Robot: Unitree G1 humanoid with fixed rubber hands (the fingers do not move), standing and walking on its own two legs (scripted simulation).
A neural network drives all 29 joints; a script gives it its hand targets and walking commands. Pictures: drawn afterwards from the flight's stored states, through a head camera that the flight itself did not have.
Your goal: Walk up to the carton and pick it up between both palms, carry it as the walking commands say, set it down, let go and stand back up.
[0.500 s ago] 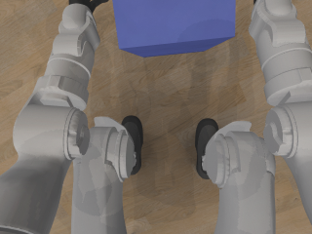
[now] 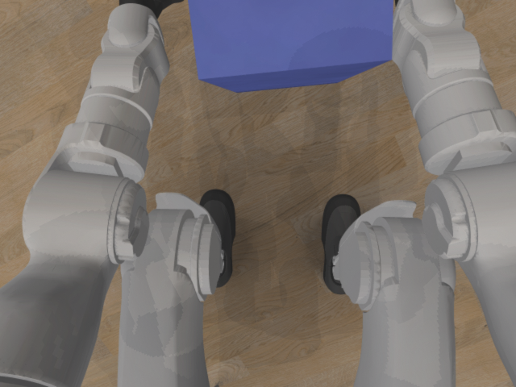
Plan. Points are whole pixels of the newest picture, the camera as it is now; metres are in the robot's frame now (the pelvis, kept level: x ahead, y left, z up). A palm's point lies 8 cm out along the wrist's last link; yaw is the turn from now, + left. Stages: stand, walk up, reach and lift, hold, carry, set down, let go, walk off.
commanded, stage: reach and lift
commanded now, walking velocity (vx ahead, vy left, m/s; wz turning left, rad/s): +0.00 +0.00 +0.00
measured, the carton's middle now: (284, 11) +0.54 +0.00 -0.24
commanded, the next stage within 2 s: none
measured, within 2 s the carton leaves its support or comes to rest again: leaves its support in 0.78 s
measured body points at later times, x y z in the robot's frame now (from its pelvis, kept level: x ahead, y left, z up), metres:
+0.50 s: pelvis +0.00 +0.00 -0.01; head +0.37 -0.02 +0.24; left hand +0.55 +0.14 -0.19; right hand +0.56 -0.14 -0.19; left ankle +0.12 +0.13 -0.35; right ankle +0.12 -0.12 -0.35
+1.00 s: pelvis -0.01 +0.00 +0.00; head +0.36 -0.02 +0.25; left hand +0.57 +0.14 -0.15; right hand +0.57 -0.14 -0.16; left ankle +0.12 +0.13 -0.35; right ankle +0.12 -0.12 -0.35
